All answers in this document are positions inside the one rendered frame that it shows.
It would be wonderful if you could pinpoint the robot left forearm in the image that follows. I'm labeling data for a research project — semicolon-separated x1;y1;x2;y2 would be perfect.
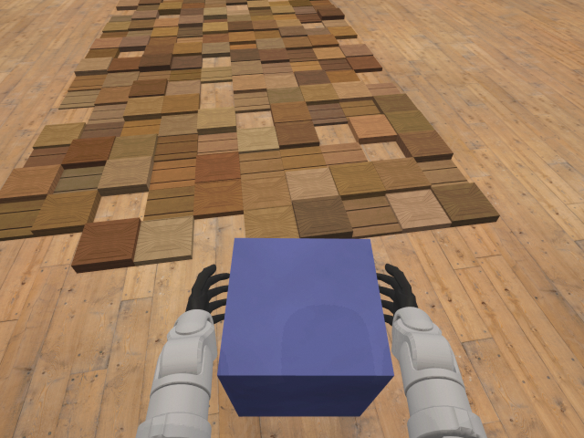
135;309;217;438

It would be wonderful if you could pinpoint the left robot hand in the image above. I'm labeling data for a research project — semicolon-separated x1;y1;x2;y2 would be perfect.
185;264;230;324

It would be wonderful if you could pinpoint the robot right forearm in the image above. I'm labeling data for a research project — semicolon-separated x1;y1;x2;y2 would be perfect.
391;307;487;438

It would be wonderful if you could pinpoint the carton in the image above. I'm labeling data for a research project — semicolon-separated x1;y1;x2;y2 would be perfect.
217;238;394;417

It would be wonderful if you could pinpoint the right robot hand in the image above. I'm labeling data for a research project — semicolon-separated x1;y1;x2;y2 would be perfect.
376;264;418;326

